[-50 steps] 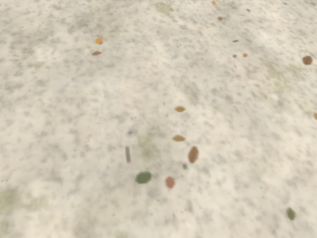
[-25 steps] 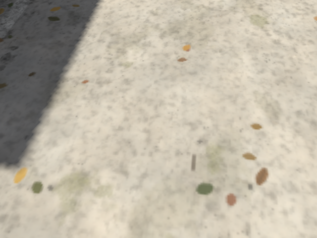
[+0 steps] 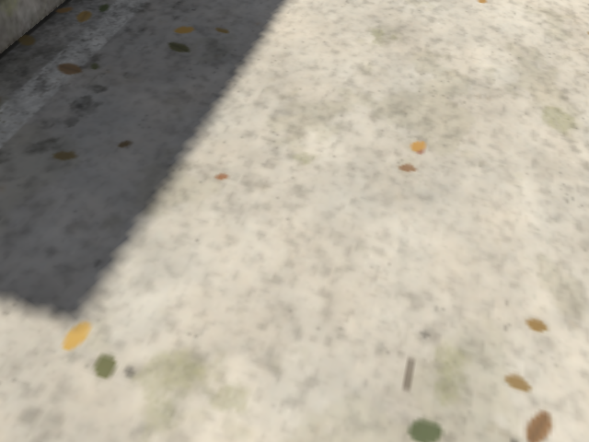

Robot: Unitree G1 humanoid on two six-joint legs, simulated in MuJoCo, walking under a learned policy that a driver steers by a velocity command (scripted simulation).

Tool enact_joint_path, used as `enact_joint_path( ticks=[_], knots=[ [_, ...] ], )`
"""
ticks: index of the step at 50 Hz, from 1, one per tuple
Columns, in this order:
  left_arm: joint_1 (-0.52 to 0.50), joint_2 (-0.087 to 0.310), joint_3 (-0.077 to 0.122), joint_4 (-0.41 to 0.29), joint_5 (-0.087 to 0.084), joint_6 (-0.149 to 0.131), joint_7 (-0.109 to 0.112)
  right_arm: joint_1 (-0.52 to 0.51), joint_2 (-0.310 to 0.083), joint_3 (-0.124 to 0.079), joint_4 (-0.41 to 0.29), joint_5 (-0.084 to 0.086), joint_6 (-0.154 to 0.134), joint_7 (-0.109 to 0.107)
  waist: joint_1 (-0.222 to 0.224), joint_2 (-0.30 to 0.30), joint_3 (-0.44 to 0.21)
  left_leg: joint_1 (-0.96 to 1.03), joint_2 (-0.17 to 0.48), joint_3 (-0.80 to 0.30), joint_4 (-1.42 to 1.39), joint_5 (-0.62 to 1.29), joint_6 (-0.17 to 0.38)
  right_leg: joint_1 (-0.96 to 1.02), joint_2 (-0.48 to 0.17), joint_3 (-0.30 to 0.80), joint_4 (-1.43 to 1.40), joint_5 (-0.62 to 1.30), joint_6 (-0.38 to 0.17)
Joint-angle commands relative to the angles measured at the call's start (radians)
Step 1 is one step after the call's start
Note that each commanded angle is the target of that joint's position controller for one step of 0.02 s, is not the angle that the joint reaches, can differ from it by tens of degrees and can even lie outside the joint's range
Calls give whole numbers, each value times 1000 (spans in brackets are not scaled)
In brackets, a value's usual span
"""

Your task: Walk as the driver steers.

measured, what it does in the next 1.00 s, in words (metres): walks ahead, turning right: right foot, then left foot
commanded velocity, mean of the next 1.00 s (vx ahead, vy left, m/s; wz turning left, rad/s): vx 0.48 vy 0.00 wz -0.43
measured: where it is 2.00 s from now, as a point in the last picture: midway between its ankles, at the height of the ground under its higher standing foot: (389, 249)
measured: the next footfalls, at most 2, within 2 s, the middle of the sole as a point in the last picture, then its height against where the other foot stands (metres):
right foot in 0.34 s outside the picture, level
left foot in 0.78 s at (283, 379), level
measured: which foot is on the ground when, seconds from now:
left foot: down 0.00-0.32, up 0.34-0.76, down 0.78-1.00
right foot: up 0.00-0.32, down 0.34-0.80, up 0.82-1.00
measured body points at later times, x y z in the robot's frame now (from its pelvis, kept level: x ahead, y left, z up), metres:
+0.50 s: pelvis +0.27 -0.04 -0.01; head +0.31 -0.04 +0.44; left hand +0.47 +0.20 -0.11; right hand +0.33 -0.34 -0.10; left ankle +0.25 +0.13 -0.65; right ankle +0.30 -0.11 -0.74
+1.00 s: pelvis +0.56 -0.06 +0.00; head +0.59 -0.06 +0.45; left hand +0.82 +0.11 -0.11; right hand +0.49 -0.33 -0.11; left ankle +0.62 +0.03 -0.74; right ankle +0.50 -0.19 -0.67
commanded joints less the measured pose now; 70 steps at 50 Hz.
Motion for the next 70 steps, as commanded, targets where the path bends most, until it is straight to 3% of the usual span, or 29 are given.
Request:
enact_joint_path(
  ticks=[1,11,14,16,17,18,19,20,22,23,27,31,35,38,39,40,41,42,44,48,53,58,62,63,64,65,66,68,70],
  knots=[
    [-68,63,19,-74,-1,-8,0,0,-137,-45,-40,-15,-38,-13,-25,150,67,120,248,-158,-254,232,121,-254,-18,93,-5,157,18],
    [-315,-14,-22,-185,10,-18,-47,78,-182,-58,70,6,-23,-38,-83,96,140,208,256,91,-239,599,60,-177,41,-67,-492,324,-27],
    [-262,32,-2,-201,8,-13,-54,74,-225,-68,77,8,5,-56,-22,168,33,314,267,120,-34,1143,37,-54,125,-148,-492,175,-90],
    [-42,118,39,-164,3,-3,-38,46,-248,-72,68,8,19,-61,106,179,-100,245,253,126,277,1242,29,248,177,-139,-522,147,-152],
    [115,166,64,-138,8,9,-17,22,-246,-67,53,9,9,-62,198,120,-172,23,212,123,543,999,-1,553,126,-19,-579,183,-199],
    [131,258,78,-137,12,10,-2,150,-76,-16,9,-25,-18,-33,69,-173,-275,-475,4,55,960,-176,-70,970,-168,517,-568,84,-395],
    [147,202,65,-155,14,0,4,79,-133,-15,-2,6,-62,-15,128,-79,-429,-587,-56,-189,1113,-300,-61,1024,-257,840,-745,-78,-470],
    [108,159,54,-154,19,-8,7,-48,-187,-30,-44,47,-83,-4,146,-16,-262,-663,5,-218,1070,-202,-40,907,-227,701,-810,-67,-400],
    [-25,106,38,-173,14,-17,8,-89,-173,-26,-53,19,-95,-13,42,112,-60,-600,77,-188,873,-93,-35,588,-139,497,-839,121,-334],
    [-61,87,31,-189,28,-20,12,-62,-181,-32,-47,3,-85,-15,4,87,-35,-530,96,-190,835,-67,-47,485,-109,436,-860,217,-331],
    [-74,108,35,-179,23,-23,29,-58,-139,-18,-52,-20,-45,-18,-30,44,13,-448,112,-131,631,-1,-117,255,-51,295,-900,383,-318],
    [-15,137,45,-154,10,-4,48,-238,-89,6,-89,-14,-49,-11,49,-3,11,-330,44,-95,285,313,-138,175,38,211,-857,263,-231],
    [49,135,45,-132,1,11,52,-294,-141,-15,-105,14,-62,1,68,-42,-18,-285,13,-147,134,322,-122,295,-12,337,-768,122,-192],
    [35,104,37,-131,14,13,50,-175,-179,-43,-72,15,-74,4,-7,-75,-46,-153,21,-132,79,243,-55,352,-35,377,-643,142,-147],
    [49,54,19,-131,21,9,45,-80,-207,-58,-59,1,-80,-1,-53,-49,-114,2,75,-168,70,214,-9,324,15,327,-488,167,-113],
    [120,-22,-7,-140,44,4,41,45,-261,-69,-51,-13,-79,-5,-66,122,-259,255,263,-386,81,152,71,190,97,237,-187,-90,-69],
    [227,-27,-15,-154,-3,-6,40,127,-322,-91,14,-11,-62,10,-26,461,-307,431,427,-892,-84,-199,226,-139,178,132,108,-324,-21],
    [175,80,5,-135,-14,-6,46,88,-224,-69,-11,8,-61,15,-62,275,-197,368,398,-910,-140,-394,203,-235,121,179,206,-265,-13],
    [-11,103,12,-170,11,-4,48,-1,-159,-46,-18,-4,-53,11,-68,114,-37,168,307,-603,-133,-156,151,-229,58,129,184,-115,-12],
    [-23,37,2,-175,22,-8,33,-29,-118,-31,17,0,-55,6,-15,169,-3,32,218,-385,-190,137,162,-128,-6,75,-4,-36,-3],
    [-169,-15,-27,-208,33,-20,22,4,-183,-46,60,17,-43,0,-54,134,27,6,207,-263,-239,261,177,-92,-13,25,-337,136,20],
    [-288,11,-21,-235,20,-43,6,78,-212,-52,106,34,-20,-3,-79,138,48,2,214,-268,-201,263,153,41,42,15,-546,254,27],
    [-151,78,16,-199,23,-56,12,66,-210,-54,115,33,-4,-13,26,137,-22,-3,189,-277,-26,367,92,317,66,2,-659,202,-29],
    [-20,123,36,-175,35,-56,23,58,-169,-39,105,22,-7,-11,92,110,-119,-92,131,-234,167,339,56,528,-8,57,-643,202,-68],
    [120,206,55,-165,56,-48,34,101,-80,-12,73,7,-16,-13,122,-79,-279,-386,13,-141,521,40,-12,872,-247,347,-634,140,-162],
    [155,196,53,-146,51,-36,28,164,-76,-7,64,32,-26,-17,104,-265,-349,-573,-26,-169,747,-312,-32,918,-361,668,-768,-79,-248],
    [111,123,33,-142,37,-34,26,111,-168,-35,68,52,-24,-17,104,-145,-212,-645,30,-210,846,-253,-33,807,-326,608,-810,-201,-223],
    [-4,57,11,-139,37,-38,22,18,-166,-42,51,39,-11,-16,57,-55,-49,-625,94,-175,822,-102,-33,579,-251,377,-863,-77,-186],
    [-73,24,7,-128,48,-51,21,26,-132,-44,56,34,10,-13,7,-78,3,-539,133,-179,769,-17,-40,445,-197,225,-923,75,-171]
  ],
)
